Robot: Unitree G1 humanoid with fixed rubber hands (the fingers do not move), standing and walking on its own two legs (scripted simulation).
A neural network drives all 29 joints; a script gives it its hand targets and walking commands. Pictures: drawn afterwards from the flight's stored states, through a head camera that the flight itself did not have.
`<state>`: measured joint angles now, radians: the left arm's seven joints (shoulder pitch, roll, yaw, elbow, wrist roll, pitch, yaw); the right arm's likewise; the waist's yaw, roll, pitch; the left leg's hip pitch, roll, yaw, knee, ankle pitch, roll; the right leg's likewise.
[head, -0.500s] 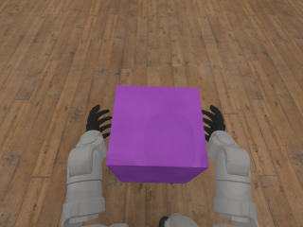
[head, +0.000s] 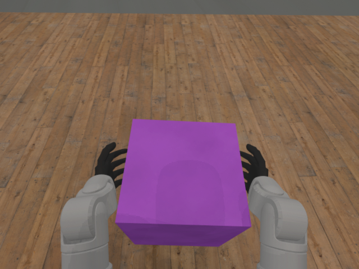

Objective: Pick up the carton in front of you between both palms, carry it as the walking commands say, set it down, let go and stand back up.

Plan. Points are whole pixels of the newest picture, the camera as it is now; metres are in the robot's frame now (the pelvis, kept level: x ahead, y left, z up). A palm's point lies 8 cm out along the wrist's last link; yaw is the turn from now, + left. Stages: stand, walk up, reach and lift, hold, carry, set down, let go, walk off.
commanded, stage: carry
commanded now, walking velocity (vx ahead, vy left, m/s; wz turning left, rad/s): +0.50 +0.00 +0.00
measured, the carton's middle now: (180, 189) +0.29 +0.00 +0.02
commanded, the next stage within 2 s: none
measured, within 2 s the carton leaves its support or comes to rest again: neither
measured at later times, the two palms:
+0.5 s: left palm (134, 94) +0.55 +0.12 +0.09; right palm (237, 90) +0.58 -0.18 +0.08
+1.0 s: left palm (134, 37) +0.91 +0.16 +0.08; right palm (211, 38) +0.90 -0.14 +0.09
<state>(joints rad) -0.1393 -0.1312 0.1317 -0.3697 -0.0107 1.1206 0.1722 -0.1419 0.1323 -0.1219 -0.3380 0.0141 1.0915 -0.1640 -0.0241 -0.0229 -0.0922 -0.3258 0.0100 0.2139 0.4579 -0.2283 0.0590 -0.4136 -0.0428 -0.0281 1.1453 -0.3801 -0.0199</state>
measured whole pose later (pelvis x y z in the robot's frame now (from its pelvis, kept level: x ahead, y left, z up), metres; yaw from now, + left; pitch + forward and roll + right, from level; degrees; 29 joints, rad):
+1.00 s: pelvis +0.68 +0.02 +0.01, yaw -1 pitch +4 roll -1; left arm 0.09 -0.14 0.03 -0.51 0.02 1.12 0.15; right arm 0.10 0.14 -0.05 -0.51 -0.01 1.11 -0.14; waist -0.03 -0.02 -0.08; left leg -0.23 0.05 0.25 0.32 -0.17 0.05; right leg -0.55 -0.11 -0.07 1.01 -0.22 0.01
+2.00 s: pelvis +1.15 -0.01 +0.00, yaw +0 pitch +6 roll +0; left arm 0.08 -0.13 0.03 -0.54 0.01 1.13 0.16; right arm 0.07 0.13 -0.05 -0.53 -0.01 1.12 -0.15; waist -0.01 -0.01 -0.11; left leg -0.35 0.07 0.22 0.53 -0.24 0.02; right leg -0.10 -0.08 -0.16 0.45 -0.36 0.05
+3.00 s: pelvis +1.09 -0.04 -0.01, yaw -1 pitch +2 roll +1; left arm -0.20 -0.14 0.16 0.13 0.21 0.69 0.03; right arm -0.21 0.14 -0.18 0.13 -0.21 0.70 -0.03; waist -0.01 -0.01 -0.03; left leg -0.35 0.11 0.22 0.53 -0.20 0.00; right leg -0.14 -0.04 -0.15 0.53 -0.41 -0.01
